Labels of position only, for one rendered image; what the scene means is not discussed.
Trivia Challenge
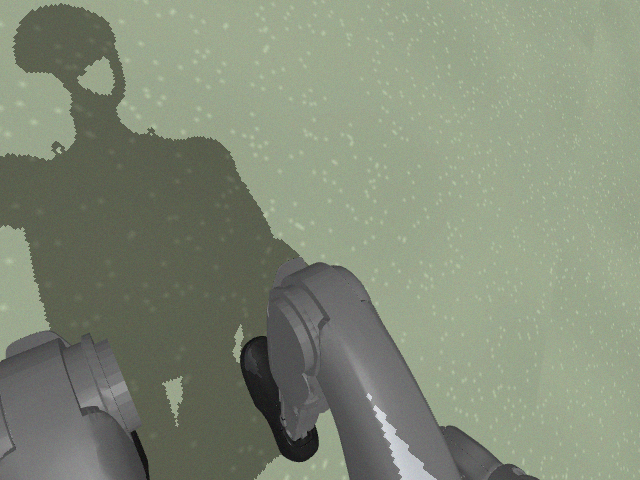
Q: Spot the right robot foot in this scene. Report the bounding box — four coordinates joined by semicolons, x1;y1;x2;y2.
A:
240;336;319;462

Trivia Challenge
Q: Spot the right robot arm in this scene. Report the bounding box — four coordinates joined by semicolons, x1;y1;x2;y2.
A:
488;464;539;480

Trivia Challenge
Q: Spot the right robot hand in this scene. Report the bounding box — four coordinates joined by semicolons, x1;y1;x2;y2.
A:
439;426;503;480

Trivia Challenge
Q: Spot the left robot foot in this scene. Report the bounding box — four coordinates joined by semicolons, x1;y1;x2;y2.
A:
131;430;150;480

